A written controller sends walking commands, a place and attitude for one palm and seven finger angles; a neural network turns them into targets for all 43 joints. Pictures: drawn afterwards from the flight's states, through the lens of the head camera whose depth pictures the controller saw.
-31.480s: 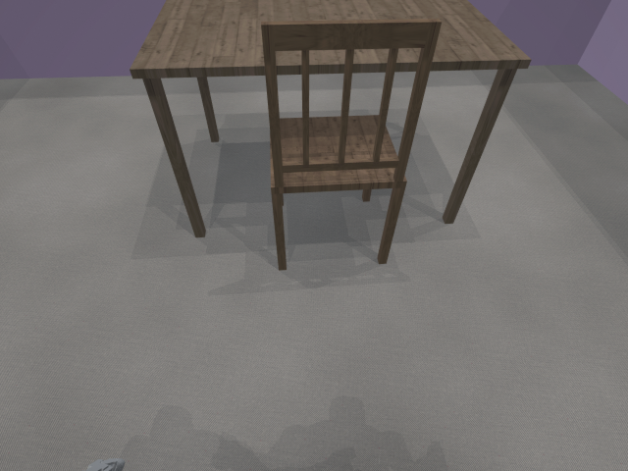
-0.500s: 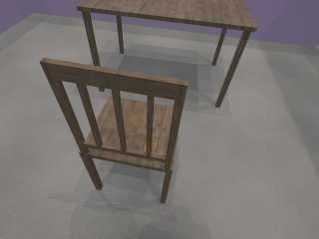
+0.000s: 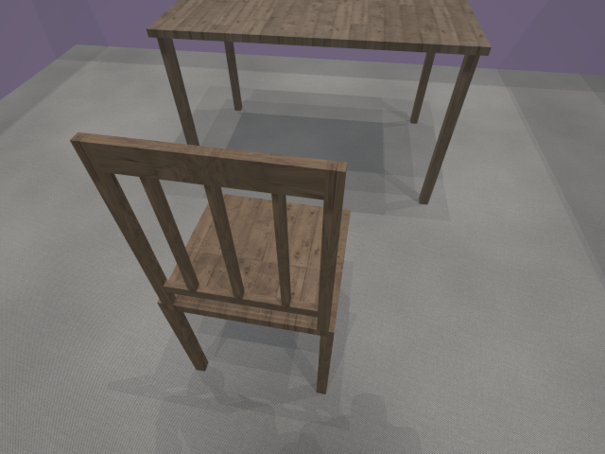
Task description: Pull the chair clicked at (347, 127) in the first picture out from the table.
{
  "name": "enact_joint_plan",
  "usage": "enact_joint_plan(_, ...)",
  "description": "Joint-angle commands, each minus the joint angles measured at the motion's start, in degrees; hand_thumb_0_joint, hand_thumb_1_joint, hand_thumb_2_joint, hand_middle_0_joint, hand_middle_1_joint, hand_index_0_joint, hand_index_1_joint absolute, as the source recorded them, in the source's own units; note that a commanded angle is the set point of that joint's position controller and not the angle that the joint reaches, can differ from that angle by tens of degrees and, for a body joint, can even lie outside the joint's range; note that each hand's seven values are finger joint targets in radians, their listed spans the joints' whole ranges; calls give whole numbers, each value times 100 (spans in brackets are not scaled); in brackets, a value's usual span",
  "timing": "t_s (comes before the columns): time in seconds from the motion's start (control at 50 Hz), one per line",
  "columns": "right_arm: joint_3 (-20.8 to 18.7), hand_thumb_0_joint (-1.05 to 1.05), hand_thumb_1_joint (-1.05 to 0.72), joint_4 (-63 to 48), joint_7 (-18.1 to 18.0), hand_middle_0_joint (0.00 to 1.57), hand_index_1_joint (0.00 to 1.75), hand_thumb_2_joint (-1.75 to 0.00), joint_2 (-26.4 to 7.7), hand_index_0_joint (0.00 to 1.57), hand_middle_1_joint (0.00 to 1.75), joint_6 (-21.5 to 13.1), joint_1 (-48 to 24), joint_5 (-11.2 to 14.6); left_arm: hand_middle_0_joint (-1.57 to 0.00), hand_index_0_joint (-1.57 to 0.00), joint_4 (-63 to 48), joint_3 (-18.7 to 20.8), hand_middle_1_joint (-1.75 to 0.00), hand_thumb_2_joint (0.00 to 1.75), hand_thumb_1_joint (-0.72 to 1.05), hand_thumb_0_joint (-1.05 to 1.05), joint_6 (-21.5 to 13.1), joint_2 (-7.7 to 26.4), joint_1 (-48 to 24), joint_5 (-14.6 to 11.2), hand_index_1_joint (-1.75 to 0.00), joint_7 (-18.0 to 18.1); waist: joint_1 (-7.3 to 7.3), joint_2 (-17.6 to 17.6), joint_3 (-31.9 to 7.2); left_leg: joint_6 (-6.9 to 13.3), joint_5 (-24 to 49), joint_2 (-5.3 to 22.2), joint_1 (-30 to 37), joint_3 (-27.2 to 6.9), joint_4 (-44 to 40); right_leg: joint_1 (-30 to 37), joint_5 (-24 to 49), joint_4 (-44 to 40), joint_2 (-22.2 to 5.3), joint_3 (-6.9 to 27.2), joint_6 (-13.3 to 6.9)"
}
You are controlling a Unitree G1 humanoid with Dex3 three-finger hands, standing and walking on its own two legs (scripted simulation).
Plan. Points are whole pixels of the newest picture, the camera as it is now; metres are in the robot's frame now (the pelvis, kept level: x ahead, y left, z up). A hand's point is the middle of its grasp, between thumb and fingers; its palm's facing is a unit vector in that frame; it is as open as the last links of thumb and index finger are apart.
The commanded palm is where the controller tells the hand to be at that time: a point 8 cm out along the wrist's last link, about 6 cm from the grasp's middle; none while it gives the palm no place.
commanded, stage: let the arm hang, fingers relaxed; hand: left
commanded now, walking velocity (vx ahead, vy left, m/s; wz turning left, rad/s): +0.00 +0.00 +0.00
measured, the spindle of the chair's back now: (227, 248) +0.48 +0.18 -0.07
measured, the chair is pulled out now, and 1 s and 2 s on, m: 0.73 0.73 0.73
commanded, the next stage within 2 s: look to check the result in 0.28 s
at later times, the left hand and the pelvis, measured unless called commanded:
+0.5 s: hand out of the picture +0.00 +0.16 -0.17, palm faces +0.03 -0.98 -0.19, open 7.4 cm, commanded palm none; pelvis +0.01 -0.01 +0.00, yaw +0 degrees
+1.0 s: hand out of the picture +0.01 +0.16 -0.17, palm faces +0.03 -0.98 -0.19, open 7.4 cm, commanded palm none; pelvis +0.01 -0.01 +0.00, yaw +0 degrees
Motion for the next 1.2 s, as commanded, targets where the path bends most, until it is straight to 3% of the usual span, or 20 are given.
enact_joint_plan(0.0, -105, 0, -90, -111, -77, 20, 30, -90, -478, 20, 30, -68, 472, 20, -20, -20, -187, 152, -30, 90, 90, 0, -74, 617, 420, 6, -30, 72, 53, 107, 642, 408, -363, 305, -538, -384, -781, -107, -462, -740, -360, 556, -339)
enact_joint_plan(0.08, -102, 0, -90, -151, -82, 20, 30, -90, -479, 20, 30, -90, 472, 16, -20, -20, -214, 178, -30, 90, 90, 0, -88, 596, 365, 3, -30, 65, 38, 64, 337, 397, -192, 301, -417, -374, -746, 94, -246, -670, -385, 583, -319)
enact_joint_plan(0.12, -112, 0, -90, -160, -85, 20, 30, -90, -478, 20, 30, -69, 407, 19, -20, -20, -243, 174, -30, 90, 90, 0, -80, 612, 338, 8, -30, 67, 28, 52, 535, 390, -231, 308, -443, -358, -751, -20, -331, -737, -384, 584, -330)
enact_joint_plan(0.26, -111, 0, -90, -166, -73, 20, 30, -90, -536, 20, 30, -77, 389, 26, -20, -20, -293, 189, -30, 90, 90, 0, -110, 666, 279, 5, -30, 58, 5, -198, 178, 370, 63, 304, -120, -284, -624, 90, -165, -765, -446, 599, -322)
enact_joint_plan(0.3, -114, 0, -90, -152, -78, 20, 30, -90, -522, 20, 30, -46, 317, 29, -20, -20, -273, 173, -30, 90, 90, 0, -101, 667, 223, 3, -30, 55, 7, -179, 516, 358, 32, 298, -168, -261, -630, -130, -296, -864, -432, 613, -351)
enact_joint_plan(0.36, -97, 0, -90, -126, -71, 20, 30, -90, -545, 20, 30, -70, 392, 29, -20, -20, -273, 191, -30, 90, 90, 0, -120, 694, 261, -1, -30, 54, -12, -141, 152, 346, 151, 304, -9, -237, -570, 60, -202, -821, -462, 640, -337)
enact_joint_plan(0.4, -106, 0, -90, -111, -80, 20, 30, -90, -531, 20, 30, -46, 302, 32, -20, -20, -243, 177, -30, 90, 90, 0, -109, 692, 220, 3, -30, 55, -1, -96, 472, 339, 121, 307, -86, -233, -605, -96, -254, -892, -442, 616, -355)
enact_joint_plan(0.46, -96, 0, -90, -83, -76, 20, 30, -90, -539, 20, 30, -60, 384, 29, -20, -20, -226, 192, -30, 90, 90, 0, -117, 703, 242, -1, -30, 53, -17, -126, 226, 325, 84, 298, -24, -220, -565, 21, -323, -868, -460, 647, -349)
enact_joint_plan(0.52, -96, 0, -90, -67, -80, 20, 30, -90, -541, 20, 30, -44, 348, 27, -20, -20, -206, 182, -30, 90, 90, 0, -103, 692, 243, 0, -30, 55, -3, -61, 420, 330, 19, 306, -93, -218, -594, -80, -439, -913, -457, 637, -360)
enact_joint_plan(0.58, -87, 0, -90, -42, -86, 20, 30, -90, -536, 20, 30, -73, 386, 33, -20, -20, -193, 188, -30, 90, 90, 0, -123, 672, 265, -8, -30, 55, -6, -99, 169, 334, 241, 308, 26, -232, -563, 90, -144, -829, -460, 643, -357)
enact_joint_plan(0.6, -96, 0, -90, -50, -94, 20, 30, -90, -530, 20, 30, -55, 330, 37, -20, -20, -185, 172, -30, 90, 90, 0, -112, 667, 234, -8, -30, 58, 0, -92, 424, 334, 191, 329, -43, -221, -606, -38, -188, -876, -441, 600, -363)
enact_joint_plan(0.68, -91, 0, -90, -32, -95, 20, 30, -90, -517, 20, 30, -68, 397, 35, -20, -20, -196, 194, -30, 90, 90, 0, -116, 658, 250, -11, -30, 56, -8, 2, 270, 327, 136, 322, -32, -229, -614, 68, -220, -838, -440, 628, -350)
enact_joint_plan(0.7, -100, 0, -90, -33, -102, 20, 30, -90, -519, 20, 30, -54, 340, 37, -20, -20, -184, 183, -30, 90, 90, 0, -103, 660, 225, -7, -30, 60, 1, -1, 504, 334, 75, 343, -103, -237, -675, -53, -273, -865, -412, 601, -357)
enact_joint_plan(0.78, -98, 0, -90, -26, -95, 20, 30, -90, -505, 20, 30, -76, 420, 28, -20, -20, -190, 210, -30, 90, 90, 0, -106, 631, 272, -5, -30, 55, 8, -56, 285, 358, -61, 329, -87, -267, -706, 62, -357, -828, -416, 620, -342)
enact_joint_plan(0.8, -104, 0, -90, -32, -99, 20, 30, -90, -498, 20, 30, -60, 363, 33, -20, -20, -183, 199, -30, 90, 90, 0, -97, 646, 244, -1, -30, 56, 18, -76, 544, 360, -88, 328, -196, -271, -731, -45, -395, -875, -402, 590, -346)
enact_joint_plan(0.86, -104, 0, -90, -25, -89, 20, 30, -90, -490, 20, 30, -63, 444, 26, -20, -20, -189, 212, -30, 90, 90, 0, -110, 634, 271, 0, -30, 53, -6, -136, 331, 348, -89, 293, -92, -228, -662, 17, -439, -874, -436, 637, -344)
enact_joint_plan(0.9, -115, 0, -90, -11, -98, 20, 30, -90, -478, 20, 30, -54, 415, 26, -20, -20, -180, 203, -30, 90, 90, 0, -105, 619, 251, 1, -30, 55, -2, -86, 492, 354, -116, 314, -113, -230, -701, -98, -459, -898, -415, 609, -357)
enact_joint_plan(0.98, -98, 0, -90, 4, -96, 20, 30, -90, -464, 20, 30, -75, 453, 27, -20, -20, -187, 221, -30, 90, 90, 0, -117, 609, 276, -3, -30, 54, 1, -145, 350, 358, -15, 310, -98, -248, -678, 19, -347, -838, -423, 634, -345)
enact_joint_plan(1.0, -107, 0, -90, -15, -103, 20, 30, -90, -476, 20, 30, -60, 411, 30, -20, -20, -192, 208, -30, 90, 90, 0, -103, 613, 243, -1, -30, 56, 1, -126, 528, 357, -68, 327, -155, -249, -720, -69, -398, -862, -404, 601, -353)
enact_joint_plan(1.18, -98, 0, -90, 2, -104, 20, 30, -90, -477, 20, 30, -81, 449, 27, -20, -20, -172, 221, -30, 90, 90, 0, -111, 585, 306, -4, -30, 51, 0, -50, 336, 360, -29, 322, -70, -252, -698, -4, -349, -796, -425, 605, -340)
